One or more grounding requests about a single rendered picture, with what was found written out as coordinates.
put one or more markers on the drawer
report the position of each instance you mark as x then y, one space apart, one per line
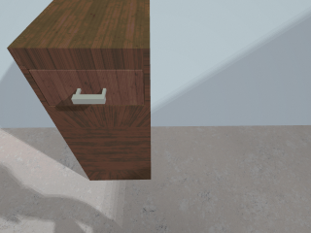
123 86

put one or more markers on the cabinet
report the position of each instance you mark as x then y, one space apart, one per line
111 142

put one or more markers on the handle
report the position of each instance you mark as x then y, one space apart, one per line
80 99

